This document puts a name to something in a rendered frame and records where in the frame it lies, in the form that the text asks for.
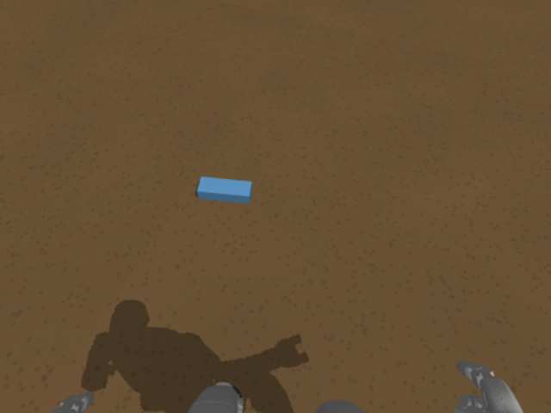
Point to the right robot hand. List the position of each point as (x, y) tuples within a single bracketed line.
[(497, 397)]

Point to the carton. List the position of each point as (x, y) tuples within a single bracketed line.
[(224, 189)]

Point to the left robot hand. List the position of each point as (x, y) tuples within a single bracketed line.
[(76, 404)]

